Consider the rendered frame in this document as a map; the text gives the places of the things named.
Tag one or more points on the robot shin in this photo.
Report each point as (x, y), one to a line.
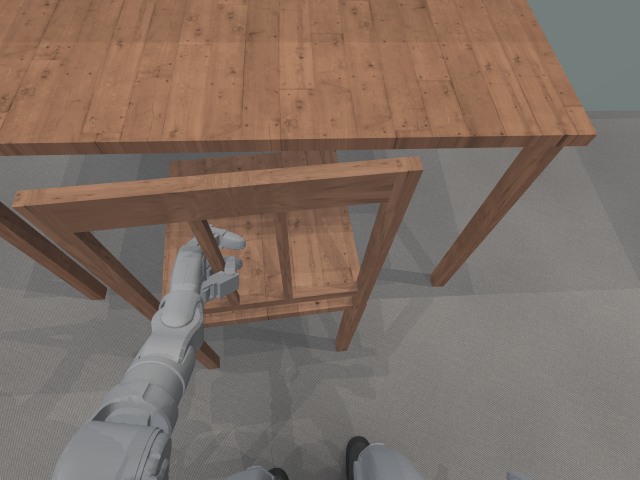
(260, 467)
(371, 447)

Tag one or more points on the chair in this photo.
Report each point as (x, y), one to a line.
(290, 207)

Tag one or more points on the robot left hand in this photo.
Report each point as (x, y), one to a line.
(191, 268)

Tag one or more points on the robot left upper arm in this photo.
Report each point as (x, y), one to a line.
(117, 451)

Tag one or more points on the left robot shin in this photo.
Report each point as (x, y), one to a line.
(260, 467)

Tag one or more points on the right robot shin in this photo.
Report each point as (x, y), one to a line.
(371, 447)

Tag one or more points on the table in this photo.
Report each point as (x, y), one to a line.
(81, 77)

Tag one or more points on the robot left forearm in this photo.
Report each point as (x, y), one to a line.
(153, 385)

